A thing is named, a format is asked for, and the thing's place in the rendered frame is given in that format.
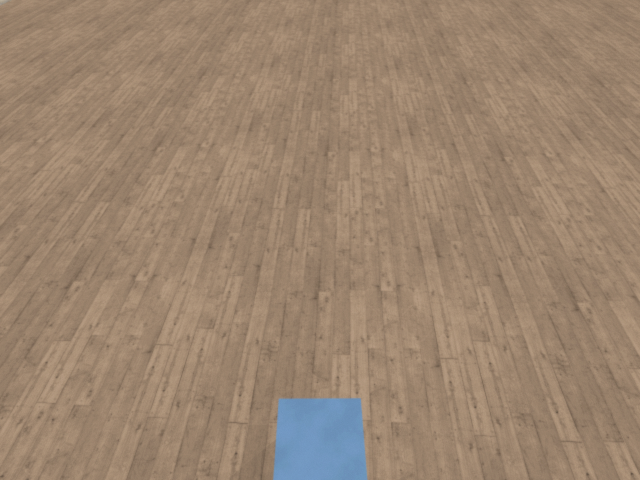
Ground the carton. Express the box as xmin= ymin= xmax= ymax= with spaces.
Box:
xmin=273 ymin=398 xmax=367 ymax=480

